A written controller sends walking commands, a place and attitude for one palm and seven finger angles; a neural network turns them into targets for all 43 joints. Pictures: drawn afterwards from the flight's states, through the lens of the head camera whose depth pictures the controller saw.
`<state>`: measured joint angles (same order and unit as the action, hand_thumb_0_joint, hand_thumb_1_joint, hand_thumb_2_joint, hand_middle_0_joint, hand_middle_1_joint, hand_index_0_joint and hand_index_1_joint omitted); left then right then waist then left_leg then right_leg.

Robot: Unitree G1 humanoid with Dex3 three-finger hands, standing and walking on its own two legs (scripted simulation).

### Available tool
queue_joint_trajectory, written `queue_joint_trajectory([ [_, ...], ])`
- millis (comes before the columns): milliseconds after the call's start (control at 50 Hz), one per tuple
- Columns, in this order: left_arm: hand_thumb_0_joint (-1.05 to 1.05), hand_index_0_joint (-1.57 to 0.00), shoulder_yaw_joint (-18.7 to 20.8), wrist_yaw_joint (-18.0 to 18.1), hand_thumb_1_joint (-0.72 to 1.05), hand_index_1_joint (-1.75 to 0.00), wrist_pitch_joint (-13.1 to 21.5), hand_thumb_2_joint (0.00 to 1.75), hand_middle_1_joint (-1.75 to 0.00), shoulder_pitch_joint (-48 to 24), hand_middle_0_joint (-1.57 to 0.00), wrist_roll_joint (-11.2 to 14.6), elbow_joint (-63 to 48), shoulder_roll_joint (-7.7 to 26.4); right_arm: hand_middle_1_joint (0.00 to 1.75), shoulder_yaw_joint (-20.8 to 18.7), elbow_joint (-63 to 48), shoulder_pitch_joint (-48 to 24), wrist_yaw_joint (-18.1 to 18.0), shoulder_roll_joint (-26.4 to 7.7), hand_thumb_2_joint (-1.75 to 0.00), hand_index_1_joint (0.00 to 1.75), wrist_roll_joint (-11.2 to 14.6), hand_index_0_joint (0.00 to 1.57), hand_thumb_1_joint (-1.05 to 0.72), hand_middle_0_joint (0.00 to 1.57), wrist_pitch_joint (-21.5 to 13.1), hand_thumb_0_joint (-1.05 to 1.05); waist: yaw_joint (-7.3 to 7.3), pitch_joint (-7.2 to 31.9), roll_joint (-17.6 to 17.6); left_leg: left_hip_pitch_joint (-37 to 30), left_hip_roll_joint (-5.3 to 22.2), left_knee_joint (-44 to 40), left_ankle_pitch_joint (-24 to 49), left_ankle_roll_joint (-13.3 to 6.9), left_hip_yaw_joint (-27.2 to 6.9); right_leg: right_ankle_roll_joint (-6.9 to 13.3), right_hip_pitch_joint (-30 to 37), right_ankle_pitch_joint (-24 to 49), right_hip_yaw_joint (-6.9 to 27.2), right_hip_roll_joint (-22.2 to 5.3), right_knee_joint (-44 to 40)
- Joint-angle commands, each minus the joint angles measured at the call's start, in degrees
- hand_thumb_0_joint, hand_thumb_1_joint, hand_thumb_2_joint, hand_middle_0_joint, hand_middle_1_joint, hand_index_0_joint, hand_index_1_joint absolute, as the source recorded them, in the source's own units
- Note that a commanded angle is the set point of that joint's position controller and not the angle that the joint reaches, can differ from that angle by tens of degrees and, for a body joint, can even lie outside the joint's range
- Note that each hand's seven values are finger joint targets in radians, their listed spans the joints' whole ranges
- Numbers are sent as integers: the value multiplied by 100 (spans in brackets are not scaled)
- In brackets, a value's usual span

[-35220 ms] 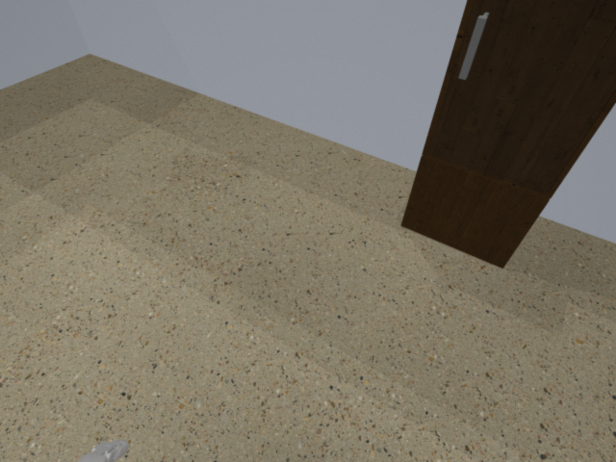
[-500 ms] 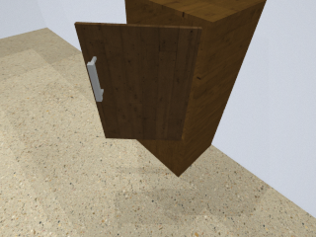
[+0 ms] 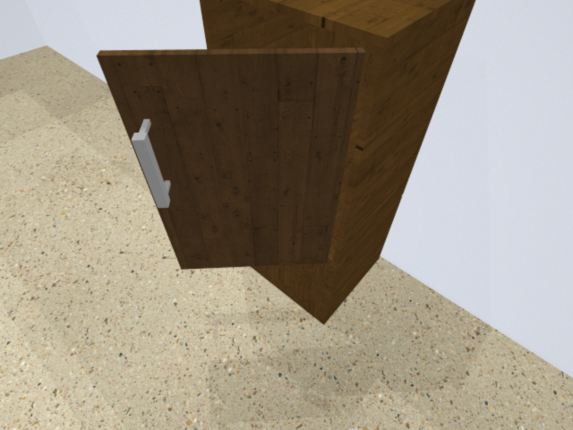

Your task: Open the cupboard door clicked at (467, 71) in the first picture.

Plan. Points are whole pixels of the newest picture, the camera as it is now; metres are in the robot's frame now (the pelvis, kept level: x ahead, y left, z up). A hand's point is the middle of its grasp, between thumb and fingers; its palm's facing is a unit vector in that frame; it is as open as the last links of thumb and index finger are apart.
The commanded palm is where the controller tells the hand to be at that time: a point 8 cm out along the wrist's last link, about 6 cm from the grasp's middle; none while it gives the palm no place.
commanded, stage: come to a stop and stand still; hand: left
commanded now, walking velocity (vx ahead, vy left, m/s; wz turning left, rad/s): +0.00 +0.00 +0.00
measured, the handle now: (155, 165) +0.55 +0.26 +0.05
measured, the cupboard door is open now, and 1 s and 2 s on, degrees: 44 44 44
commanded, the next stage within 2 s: look again from close up in 1.62 s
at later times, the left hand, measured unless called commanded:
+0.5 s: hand out of the picture +0.07 +0.23 -0.19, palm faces +0.13 -0.97 -0.21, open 7.3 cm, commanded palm none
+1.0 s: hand out of the picture -0.06 +0.20 -0.19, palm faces +0.07 -0.99 -0.13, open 7.3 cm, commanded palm none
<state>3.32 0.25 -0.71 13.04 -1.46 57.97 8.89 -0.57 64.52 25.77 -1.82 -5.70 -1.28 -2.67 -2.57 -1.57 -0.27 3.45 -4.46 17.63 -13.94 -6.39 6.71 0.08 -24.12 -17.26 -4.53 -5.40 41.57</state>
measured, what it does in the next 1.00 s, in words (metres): steps on the spot: right foot, then left foot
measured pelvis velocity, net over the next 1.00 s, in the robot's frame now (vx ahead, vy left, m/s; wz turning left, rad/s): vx -0.03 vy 0.05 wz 0.03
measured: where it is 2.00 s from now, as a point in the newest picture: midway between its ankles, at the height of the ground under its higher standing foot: outside the picture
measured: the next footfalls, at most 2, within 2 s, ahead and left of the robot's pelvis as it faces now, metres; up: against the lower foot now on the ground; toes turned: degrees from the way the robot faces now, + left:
right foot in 0.12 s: +0.13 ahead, -0.13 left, +0.00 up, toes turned -5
left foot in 0.38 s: +0.10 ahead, +0.12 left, +0.00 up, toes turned +7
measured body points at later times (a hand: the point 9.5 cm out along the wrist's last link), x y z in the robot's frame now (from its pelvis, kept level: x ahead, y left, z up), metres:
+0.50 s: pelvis +0.02 +0.03 -0.02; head +0.04 +0.06 +0.43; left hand +0.06 +0.28 -0.18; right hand +0.10 -0.20 -0.15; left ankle +0.06 +0.12 -0.74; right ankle +0.03 -0.11 -0.70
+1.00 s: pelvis -0.03 +0.05 +0.00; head -0.03 +0.06 +0.45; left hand -0.06 +0.25 -0.17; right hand -0.03 -0.18 -0.16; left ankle +0.06 +0.12 -0.74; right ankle -0.04 -0.08 -0.74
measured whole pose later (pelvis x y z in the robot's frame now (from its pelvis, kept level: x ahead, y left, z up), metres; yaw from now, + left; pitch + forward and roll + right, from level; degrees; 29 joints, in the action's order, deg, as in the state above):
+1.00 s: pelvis -0.03 +0.05 +0.00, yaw +2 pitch -2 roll -1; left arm 0.3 1.9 -0.8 20.7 -1.2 62.8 7.0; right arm -1.7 64.6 16.7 -0.8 -8.7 -0.5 2.0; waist -0.3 -1.0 1.3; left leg 15.7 -1.1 21.6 -5.0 -3.8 7.1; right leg -0.8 -7.7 -15.5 -2.4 -1.4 25.2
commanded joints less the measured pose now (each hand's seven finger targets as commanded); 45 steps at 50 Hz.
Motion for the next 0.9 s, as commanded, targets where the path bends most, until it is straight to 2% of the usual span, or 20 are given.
queue_joint_trajectory([
  [0, 0, -20, -38, 12, 90, -30, 181, 90, -30, -289, -20, -4, -504, 51, 30, -166, -29, 576, -57, -780, -90, 30, -39, 20, -90, 20, -63, 0, 56, -367, -301, -186, 1716, -175, 2431, -490, -1320, 54, -150, 56, -209, 172, -702],
  [40, 0, -20, -33, 77, 90, -30, 210, 90, -30, 220, -20, 5, -325, 87, 30, -154, -59, 398, -77, -767, -90, 30, 18, 20, -90, 20, -27, 0, 324, -91, -12, 207, 1452, 535, 3069, -121, -968, 61, 1035, 850, -237, 282, -1480],
  [60, 0, -20, 10, 135, 90, -30, 255, 90, -30, 660, -20, 12, -201, 306, 30, -144, -111, 284, -65, -718, -90, 30, 72, 20, -90, 20, -41, 0, 531, 225, 294, 782, 1271, 1087, 3101, 129, -862, 156, 2091, 1721, 165, 27, -1624],
  [80, 0, -20, 70, 213, 90, -30, 291, 90, -30, 1158, -20, 5, -57, 593, 30, -143, -221, 203, -48, -632, -90, 30, 112, 20, -90, 20, -45, 0, 663, 576, 789, 1707, 848, 1767, 1869, 426, -528, 519, 3124, 3430, 1186, -886, -1404],
  [100, 0, -20, 93, 241, 90, -30, 286, 90, -30, 1269, -20, 45, 11, 884, 30, -165, -289, 270, -55, -532, -90, 30, 123, 20, -90, 20, 31, 0, 539, 747, 1026, 2064, 430, 2551, -1013, 687, -260, 1170, 3382, 5279, 1767, -1877, -1555],
  [120, 0, -20, 103, 283, 90, -30, 245, 90, -30, 1169, -20, 51, -61, 964, 30, -212, -362, 74, -102, -484, -90, 30, 124, 20, -90, 20, 123, 0, 536, 456, 528, 2076, 499, 3110, -1993, 698, -539, 1562, 2769, 5988, 1715, -2141, -1632],
  [180, 0, -20, 100, 381, 90, -30, 168, 90, -30, 410, -20, -7, -251, 792, 30, -258, -475, -326, -74, -378, -90, 30, 99, 20, -90, 20, 366, 0, 334, -76, 861, 2029, 758, 3704, -1955, 758, -773, 1480, 1570, 5173, 1229, -1818, -1854],
  [220, 0, -20, 125, 355, 90, -30, 94, 90, -30, 55, -20, -29, -417, 820, 30, -289, -510, -270, -18, -316, -90, 30, 90, 20, -90, 20, 440, 0, 191, 1, 894, 1691, 705, 3343, -1524, 822, -603, 1224, 1095, 4333, 779, -1496, -1955],
  [320, 0, -20, 241, 263, 90, -30, -57, 90, -30, -300, -20, -2, -628, 963, 30, -374, -597, -16, 49, -447, -90, 30, 42, 20, -90, 20, 404, 0, -20, 295, 779, 601, 583, 1450, 266, 900, -126, 623, 490, 2240, 488, -984, -1335],
  [340, 0, -20, 203, 223, 90, -30, -107, 90, -30, -218, -20, 24, -668, 796, 30, -404, -636, -35, 54, -668, -90, 30, 31, 20, -90, 20, 358, 0, -1, 346, 272, 285, 808, 937, 673, 814, -399, 362, 240, 1401, 333, -656, -899],
  [360, 0, -20, 144, 205, 90, -30, -169, 90, -30, -29, -20, 37, -736, 467, 30, -489, -810, -163, 54, -1128, -90, 30, -20, 20, -90, 20, 294, 0, 49, 359, -1157, 481, 1896, 232, 1363, 414, -1756, -42, -129, -554, -86, 65, -129],
  [380, 0, -20, 105, 214, 90, -30, -195, 90, -30, -111, -20, 70, -804, 362, 30, -526, -1034, -526, 35, -1474, -90, 30, -74, 20, -90, 20, 304, 0, 52, 138, -1740, 1316, 2563, -273, 1664, -219, -2480, -142, 2, -1665, 146, 382, 918],
  [420, 0, -20, 136, 207, 90, -30, -260, 90, -30, -35, -20, 22, -612, 471, 30, -413, -1186, -1295, -18, -1189, -90, 30, -77, 20, -90, 20, 286, 0, 285, -200, -982, 2035, 2258, -453, 887, -387, -1938, -33, 306, -1178, 712, 219, 1809],
  [460, 0, -20, 102, 143, 90, -30, -222, 90, -30, 340, -20, -17, -444, 409, 30, -356, -1283, -1573, -20, -1169, -90, 30, -72, 20, -90, 20, 282, 0, 403, -178, -594, 1552, 1966, -225, 928, -297, -1522, -58, 99, -822, 521, 292, 1737],
  [580, 0, -20, -73, 155, 90, -30, -119, 90, -30, 504, -20, 24, -310, 376, 30, -356, -1045, -1173, -7, -1179, -90, 30, -11, 20, -90, 20, 295, 0, 173, 412, -604, 297, 1934, -218, 1029, -358, -1635, -133, 664, -941, 254, 254, -506],
  [640, 0, -20, -110, 202, 90, -30, -61, 90, -30, 1053, -20, 11, -29, 382, 30, -344, -915, -1239, 36, -1134, -90, 30, 63, 20, -90, 20, 317, 0, 351, 357, -269, 766, 1606, -175, 73, 57, -1398, -50, 1565, 209, 186, 265, -1975],
  [660, 0, -20, -114, 224, 90, -30, -19, 90, -30, 1085, -20, -5, 22, 521, 30, -323, -882, -1224, 61, -978, -90, 30, 91, 20, -90, 20, 322, 0, 315, 111, -12, 1085, 1307, -23, -102, 299, -1205, 81, 1669, 386, 563, 65, -2364],
  [700, 0, -20, -129, 218, 90, -30, 33, 90, -30, 962, -20, 8, 36, 728, 30, -244, -888, -1280, 96, -741, -90, 30, 103, 20, -90, 20, 342, 0, 184, -139, 464, 768, 820, 361, -41, 635, -713, 447, 777, -254, 1238, -618, -2705],
  [760, 0, -20, -166, 222, 90, -30, 105, 90, -30, 596, -20, 28, 34, 611, 30, -269, -670, -1107, 102, -726, -90, 30, 68, 20, -90, 20, 356, 0, 50, -172, 1128, 235, 904, 633, 311, 590, -682, 379, 171, -521, 1121, -473, -2804],
  [880, 0, -20, -213, 227, 90, -30, 51, 90, -30, 1090, -20, 19, 290, 404, 30, -182, -335, -990, 78, -837, -90, 30, 66, 20, -90, 20, 319, 0, 207, -539, -180, 839, 1156, -389, -786, 519, -1154, 107, 527, -606, 719, -21, -2384],
])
